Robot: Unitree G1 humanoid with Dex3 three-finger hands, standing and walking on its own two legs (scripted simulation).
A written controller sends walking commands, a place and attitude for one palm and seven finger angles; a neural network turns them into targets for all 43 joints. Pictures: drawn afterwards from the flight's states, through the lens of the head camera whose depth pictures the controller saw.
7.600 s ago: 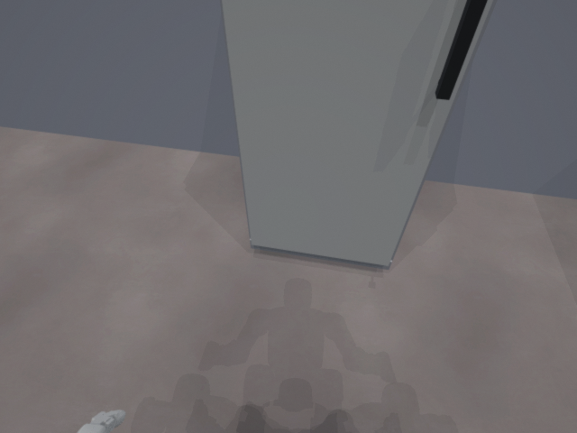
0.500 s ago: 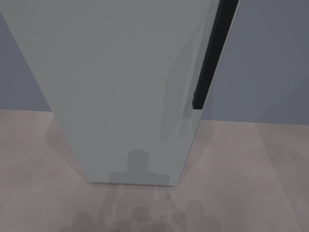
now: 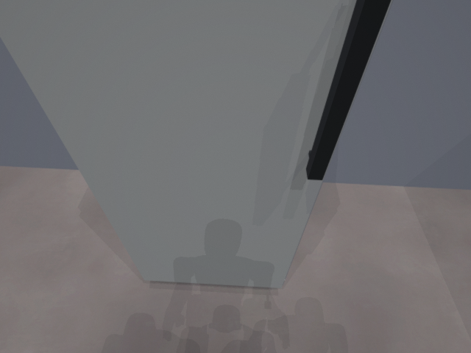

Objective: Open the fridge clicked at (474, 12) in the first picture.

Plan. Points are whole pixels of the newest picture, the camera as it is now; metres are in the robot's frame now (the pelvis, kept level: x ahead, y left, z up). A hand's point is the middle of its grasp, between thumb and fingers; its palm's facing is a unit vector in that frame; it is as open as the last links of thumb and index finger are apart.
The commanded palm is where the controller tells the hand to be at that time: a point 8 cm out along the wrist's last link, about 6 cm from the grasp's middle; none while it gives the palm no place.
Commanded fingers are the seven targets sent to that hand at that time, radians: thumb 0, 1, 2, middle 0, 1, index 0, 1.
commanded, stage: come to a stop and stand still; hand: right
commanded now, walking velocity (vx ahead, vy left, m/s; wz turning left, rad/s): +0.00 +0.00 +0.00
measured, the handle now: (337, 88) +0.45 -0.12 +0.24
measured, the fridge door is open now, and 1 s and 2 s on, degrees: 0 0 0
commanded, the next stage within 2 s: look again from close up in 0.78 s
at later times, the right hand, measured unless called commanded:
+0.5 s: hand out of the picture +0.03 -0.15 -0.17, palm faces +0.01 +0.98 -0.20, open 7.3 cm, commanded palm none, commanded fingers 0.00 -0.90 -0.90 0.20 0.30 0.20 0.30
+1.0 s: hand out of the picture +0.01 -0.13 -0.17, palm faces +0.01 +0.98 -0.18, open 7.3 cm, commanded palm none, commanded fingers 0.00 -0.90 -0.90 0.20 0.30 0.20 0.30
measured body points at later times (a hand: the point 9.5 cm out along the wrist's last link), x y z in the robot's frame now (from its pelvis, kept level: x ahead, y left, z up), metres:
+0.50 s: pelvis +0.02 +0.03 +0.00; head +0.03 +0.03 +0.45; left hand +0.03 +0.25 -0.16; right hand +0.03 -0.20 -0.16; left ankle +0.01 +0.15 -0.74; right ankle -0.01 -0.04 -0.74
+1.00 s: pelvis +0.01 +0.04 +0.00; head +0.02 +0.04 +0.45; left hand +0.01 +0.26 -0.16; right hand +0.01 -0.18 -0.16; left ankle +0.01 +0.15 -0.74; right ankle -0.01 -0.04 -0.74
